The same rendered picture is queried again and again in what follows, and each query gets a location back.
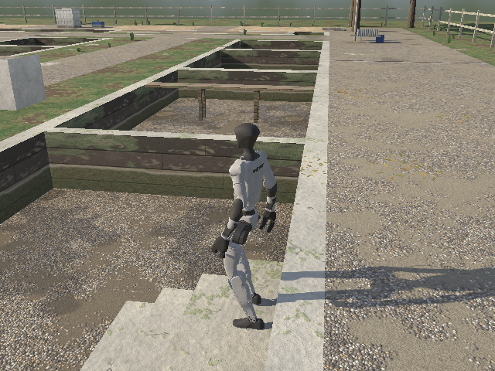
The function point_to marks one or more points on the robot right hand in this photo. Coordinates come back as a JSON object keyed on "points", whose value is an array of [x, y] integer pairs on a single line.
{"points": [[268, 216]]}

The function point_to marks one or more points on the left robot upper arm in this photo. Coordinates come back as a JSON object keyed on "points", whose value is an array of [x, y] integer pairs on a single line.
{"points": [[237, 173]]}

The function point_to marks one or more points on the robot left forearm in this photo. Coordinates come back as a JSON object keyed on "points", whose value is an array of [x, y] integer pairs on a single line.
{"points": [[236, 214]]}

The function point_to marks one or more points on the robot left hand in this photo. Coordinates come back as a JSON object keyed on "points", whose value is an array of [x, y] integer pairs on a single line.
{"points": [[222, 245]]}

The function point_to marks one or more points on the left robot shin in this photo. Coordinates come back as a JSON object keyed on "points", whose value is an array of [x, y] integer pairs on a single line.
{"points": [[243, 295]]}

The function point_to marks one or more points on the right robot upper arm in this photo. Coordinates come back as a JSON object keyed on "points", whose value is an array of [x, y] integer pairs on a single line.
{"points": [[270, 180]]}

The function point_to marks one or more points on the robot torso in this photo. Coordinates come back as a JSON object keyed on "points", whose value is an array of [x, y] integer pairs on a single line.
{"points": [[253, 182]]}

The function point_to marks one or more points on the robot right forearm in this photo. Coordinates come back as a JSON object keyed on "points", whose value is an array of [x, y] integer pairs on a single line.
{"points": [[271, 198]]}

